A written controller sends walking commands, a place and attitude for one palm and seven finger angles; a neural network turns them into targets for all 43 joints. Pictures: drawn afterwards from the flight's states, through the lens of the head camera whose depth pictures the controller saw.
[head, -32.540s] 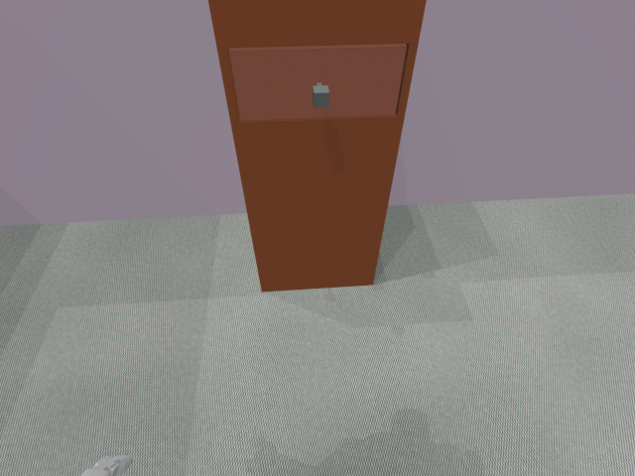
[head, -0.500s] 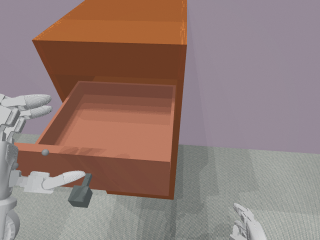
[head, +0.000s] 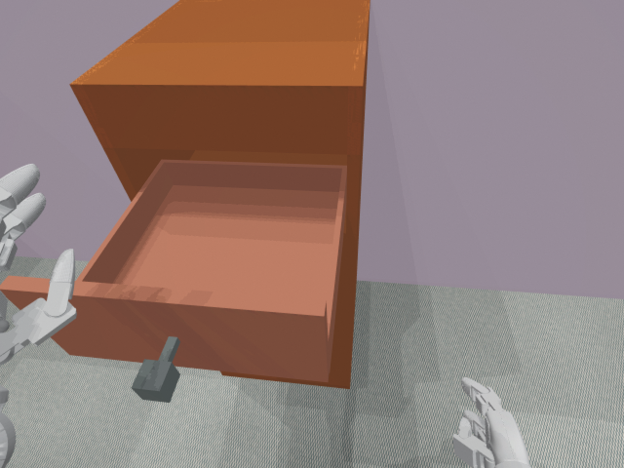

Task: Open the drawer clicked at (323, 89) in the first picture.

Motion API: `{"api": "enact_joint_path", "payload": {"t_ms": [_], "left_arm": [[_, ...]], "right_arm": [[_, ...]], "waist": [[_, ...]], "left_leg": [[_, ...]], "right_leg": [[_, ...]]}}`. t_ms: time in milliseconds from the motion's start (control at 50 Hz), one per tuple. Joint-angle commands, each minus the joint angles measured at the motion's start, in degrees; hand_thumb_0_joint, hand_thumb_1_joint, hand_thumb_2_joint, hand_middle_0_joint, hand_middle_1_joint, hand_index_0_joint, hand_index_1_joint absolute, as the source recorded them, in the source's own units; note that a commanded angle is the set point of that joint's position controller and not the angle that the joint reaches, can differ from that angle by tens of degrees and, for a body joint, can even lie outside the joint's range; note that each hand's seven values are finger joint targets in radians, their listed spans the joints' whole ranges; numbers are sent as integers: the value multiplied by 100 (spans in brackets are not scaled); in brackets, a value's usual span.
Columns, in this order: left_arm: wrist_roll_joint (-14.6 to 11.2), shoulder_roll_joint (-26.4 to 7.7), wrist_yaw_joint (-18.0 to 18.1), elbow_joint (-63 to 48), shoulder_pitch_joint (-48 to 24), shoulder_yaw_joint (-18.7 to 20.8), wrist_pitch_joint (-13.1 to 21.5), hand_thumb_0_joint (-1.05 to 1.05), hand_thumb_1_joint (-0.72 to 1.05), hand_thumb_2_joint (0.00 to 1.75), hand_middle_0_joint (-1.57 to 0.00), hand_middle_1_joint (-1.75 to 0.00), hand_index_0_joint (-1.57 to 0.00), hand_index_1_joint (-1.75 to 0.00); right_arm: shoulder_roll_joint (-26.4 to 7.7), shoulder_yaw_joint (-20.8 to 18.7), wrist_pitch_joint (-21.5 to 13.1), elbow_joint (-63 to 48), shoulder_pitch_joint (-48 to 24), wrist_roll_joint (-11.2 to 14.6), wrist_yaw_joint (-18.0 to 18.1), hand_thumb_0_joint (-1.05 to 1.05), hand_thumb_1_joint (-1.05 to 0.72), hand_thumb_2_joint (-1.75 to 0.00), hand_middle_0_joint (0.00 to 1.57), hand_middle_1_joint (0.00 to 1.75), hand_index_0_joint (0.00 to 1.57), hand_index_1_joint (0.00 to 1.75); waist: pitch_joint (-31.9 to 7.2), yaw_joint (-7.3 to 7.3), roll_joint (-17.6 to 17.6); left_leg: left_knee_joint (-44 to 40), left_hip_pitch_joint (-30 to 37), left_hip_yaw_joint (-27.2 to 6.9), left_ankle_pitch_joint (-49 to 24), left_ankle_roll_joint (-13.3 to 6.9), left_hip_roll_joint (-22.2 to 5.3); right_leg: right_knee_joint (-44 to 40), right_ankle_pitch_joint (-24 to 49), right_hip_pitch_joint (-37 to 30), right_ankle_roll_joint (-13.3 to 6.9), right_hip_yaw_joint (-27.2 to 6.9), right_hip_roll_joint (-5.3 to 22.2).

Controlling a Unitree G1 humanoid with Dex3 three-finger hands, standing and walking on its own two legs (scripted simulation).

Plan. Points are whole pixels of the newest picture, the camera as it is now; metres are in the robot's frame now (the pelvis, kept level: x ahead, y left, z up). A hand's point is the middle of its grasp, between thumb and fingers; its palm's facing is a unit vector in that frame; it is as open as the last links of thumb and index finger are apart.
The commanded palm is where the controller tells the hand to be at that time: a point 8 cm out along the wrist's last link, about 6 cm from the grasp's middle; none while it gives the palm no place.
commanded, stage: draw the hand back to the body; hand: left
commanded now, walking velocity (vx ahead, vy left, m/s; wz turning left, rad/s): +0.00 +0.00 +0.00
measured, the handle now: (163, 366) +0.21 +0.22 +0.05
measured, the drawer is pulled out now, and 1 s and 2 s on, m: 0.29 0.29 0.29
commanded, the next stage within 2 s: step back with the hand held close in 0.16 s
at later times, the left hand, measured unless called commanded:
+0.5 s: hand (87, 303) +0.19 +0.22 +0.22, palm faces +0.35 -0.78 -0.52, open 7.4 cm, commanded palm +0.11 +0.27 +0.24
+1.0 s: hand out of the picture +0.10 +0.25 +0.23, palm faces +0.46 -0.77 -0.45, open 7.4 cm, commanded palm +0.03 +0.30 +0.24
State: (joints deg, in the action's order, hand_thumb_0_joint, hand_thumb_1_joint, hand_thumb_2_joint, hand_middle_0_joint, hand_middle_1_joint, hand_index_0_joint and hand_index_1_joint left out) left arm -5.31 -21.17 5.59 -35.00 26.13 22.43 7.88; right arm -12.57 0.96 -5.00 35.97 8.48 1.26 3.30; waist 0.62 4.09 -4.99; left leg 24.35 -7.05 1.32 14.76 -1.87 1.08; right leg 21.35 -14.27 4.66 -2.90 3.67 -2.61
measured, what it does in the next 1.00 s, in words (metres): shifts its weight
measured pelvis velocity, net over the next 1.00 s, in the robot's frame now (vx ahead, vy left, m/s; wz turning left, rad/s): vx -0.10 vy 0.02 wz -0.01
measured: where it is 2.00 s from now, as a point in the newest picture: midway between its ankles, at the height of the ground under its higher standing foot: outside the picture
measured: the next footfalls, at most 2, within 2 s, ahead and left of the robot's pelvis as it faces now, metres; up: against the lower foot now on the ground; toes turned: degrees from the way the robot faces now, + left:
right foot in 1.42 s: -0.23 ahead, -0.12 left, +0.00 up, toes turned -7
left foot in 1.64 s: -0.19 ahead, +0.11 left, +0.00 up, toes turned -2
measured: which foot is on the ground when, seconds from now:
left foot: down 0.00-1.00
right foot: down 0.00-1.00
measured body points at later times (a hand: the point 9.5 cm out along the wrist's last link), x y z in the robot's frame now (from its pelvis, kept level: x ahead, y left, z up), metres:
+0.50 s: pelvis -0.02 +0.00 +0.00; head +0.00 -0.03 +0.45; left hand +0.17 +0.26 +0.24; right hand +0.15 -0.25 -0.09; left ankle -0.02 +0.09 -0.74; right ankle -0.03 -0.08 -0.74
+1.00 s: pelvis -0.10 +0.02 -0.02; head -0.08 +0.02 +0.43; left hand +0.07 +0.29 +0.25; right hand +0.08 -0.20 -0.10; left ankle -0.02 +0.10 -0.74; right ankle -0.03 -0.08 -0.74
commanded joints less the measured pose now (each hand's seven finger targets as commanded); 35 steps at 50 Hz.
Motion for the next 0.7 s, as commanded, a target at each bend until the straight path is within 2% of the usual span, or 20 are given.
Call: {"api": "enact_joint_path", "payload": {"t_ms": [0,60,80,140,160,240,260,280,320,340,400,420,440,480,520,540,560,680], "left_arm": [[-44,-984,108,-977,-402,549,340,0,90,90,-20,-30,-20,-30],[-31,-1044,118,-1132,-404,570,369,0,90,90,-20,-30,-20,-30],[-36,-1064,119,-1195,-387,585,373,0,90,90,-20,-30,-20,-30],[-40,-1101,119,-1221,-371,644,366,0,90,90,-20,-30,-20,-30],[-56,-1089,121,-1085,-327,650,364,0,90,90,-20,-30,-20,-30],[-60,-1102,110,-959,-336,705,377,0,90,90,-20,-30,-20,-30],[-12,-1939,137,-1353,-1068,1486,580,0,90,90,-20,-30,-20,-30],[21,-1519,97,-814,-647,1201,615,0,90,90,-20,-30,-20,-30],[91,-1287,61,-720,-353,934,569,0,90,90,-20,-30,-20,-30],[106,-1311,49,-906,-380,946,641,0,90,90,-20,-30,-20,-30],[111,-1339,87,-938,210,1036,648,0,90,90,-20,-30,-20,-30],[109,-1381,97,-1087,271,1071,656,0,90,90,-20,-30,-20,-30],[105,-1474,111,-1283,372,1159,693,0,90,90,-20,-30,-20,-30],[100,-1566,154,-1487,612,1311,717,0,90,90,-20,-30,-20,-30],[88,-1652,187,-1763,727,1417,755,0,90,90,-20,-30,-20,-30],[93,-1771,216,-1914,751,1517,785,0,90,90,-20,-30,-20,-30],[88,-1732,241,-1878,879,1540,793,0,90,90,-20,-30,-20,-30],[100,-1756,318,-1831,782,1677,821,0,90,90,-20,-30,-20,-30]], "right_arm": [[-557,-226,-301,-909,-672,2,27,0,-90,-90,20,30,20,30],[-554,-222,-340,-899,-696,-8,22,0,-90,-90,20,30,20,30],[-537,-216,-360,-928,-668,-3,16,0,-90,-90,20,30,20,30],[-545,-222,-364,-919,-692,-10,22,0,-90,-90,20,30,20,30],[-535,-228,-351,-892,-695,-8,27,0,-90,-90,20,30,20,30],[-534,-241,-350,-879,-714,17,24,0,-90,-90,20,30,20,30],[-658,-251,-289,-1114,-390,114,14,0,-90,-90,20,30,20,30],[-539,-238,-238,-955,-351,71,16,0,-90,-90,20,30,20,30],[-550,-255,-197,-1038,-430,102,9,0,-90,-90,20,30,20,30],[-591,-281,-220,-1082,-465,87,19,0,-90,-90,20,30,20,30],[-632,-347,-142,-1165,-389,121,-16,0,-90,-90,20,30,20,30],[-638,-368,-118,-1211,-393,130,-23,0,-90,-90,20,30,20,30],[-661,-387,-115,-1212,-431,120,-9,0,-90,-90,20,30,20,30],[-629,-412,-63,-1297,-417,127,-17,0,-90,-90,20,30,20,30],[-621,-434,-50,-1353,-392,130,-16,0,-90,-90,20,30,20,30],[-652,-450,-61,-1344,-409,120,6,0,-90,-90,20,30,20,30],[-610,-439,-56,-1351,-384,112,13,0,-90,-90,20,30,20,30],[-671,-446,-173,-1367,-273,74,48,0,-90,-90,20,30,20,30]], "waist": [[-467,-72,330],[-544,-51,-4],[-609,-52,124],[-552,-39,107],[-477,-56,279],[-357,-44,203],[165,-367,322],[-20,-408,680],[-228,-431,1003],[-429,-413,779],[-951,-411,633],[-1010,-417,598],[-1141,-410,384],[-1239,-412,536],[-1274,-423,547],[-1342,-415,321],[-1285,-417,335],[-994,-375,-203]], "left_leg": [[-185,395,-275,-1376,53,-396],[-162,426,-248,-1422,60,-374],[-164,437,-260,-1463,64,-386],[-156,397,-260,-1491,79,-386],[-157,385,-243,-1393,57,-377],[-170,313,-244,-1305,57,-377],[118,-37,-398,-762,-62,-448],[285,18,-430,-617,-82,-412],[502,52,-336,-607,-98,-368],[523,45,-297,-794,-95,-366],[456,-80,-243,-1258,-82,-466],[453,-102,-251,-1437,-77,-509],[422,-69,-258,-1676,-81,-550],[391,-219,-372,-1963,-76,-636],[416,-356,-493,-1958,-73,-675],[397,-371,-520,-1919,-62,-683],[332,-488,-600,-1859,-77,-725],[-374,-1351,-1055,-1034,-197,-1165]], "right_leg": [[-387,1352,251,89,-355,446],[-400,1411,217,74,-391,460],[-360,1473,174,84,-384,471],[-375,1519,173,68,-400,455],[-430,1469,233,92,-413,451],[-458,1381,267,78,-440,463],[-755,1549,1142,102,-1203,823],[-759,1644,1120,97,-1153,957],[-695,1919,1137,168,-1198,1100],[-561,2285,1049,158,-1133,1149],[-158,2740,610,201,-1002,1182],[-68,2803,587,205,-977,1167],[29,2903,552,195,-925,1156],[196,2731,493,179,-840,1069],[280,2545,533,124,-858,1048],[312,2400,564,83,-856,1054],[356,2212,580,86,-820,994],[1023,684,527,198,-557,595]]}}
